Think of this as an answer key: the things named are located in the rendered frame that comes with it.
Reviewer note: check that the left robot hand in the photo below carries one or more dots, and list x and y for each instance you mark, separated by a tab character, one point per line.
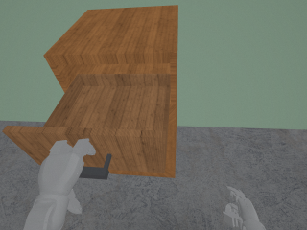
60	171

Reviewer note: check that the right robot hand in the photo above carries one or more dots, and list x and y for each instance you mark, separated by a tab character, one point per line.
235	215

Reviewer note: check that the cabinet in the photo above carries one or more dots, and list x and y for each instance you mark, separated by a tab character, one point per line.
136	40

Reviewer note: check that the drawer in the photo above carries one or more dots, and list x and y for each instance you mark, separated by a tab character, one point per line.
125	115

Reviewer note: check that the handle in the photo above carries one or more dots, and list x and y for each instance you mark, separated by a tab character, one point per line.
97	172

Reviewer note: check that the right robot forearm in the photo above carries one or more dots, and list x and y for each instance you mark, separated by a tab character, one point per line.
252	224

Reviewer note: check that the left robot forearm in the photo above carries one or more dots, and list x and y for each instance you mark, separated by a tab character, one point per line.
48	212

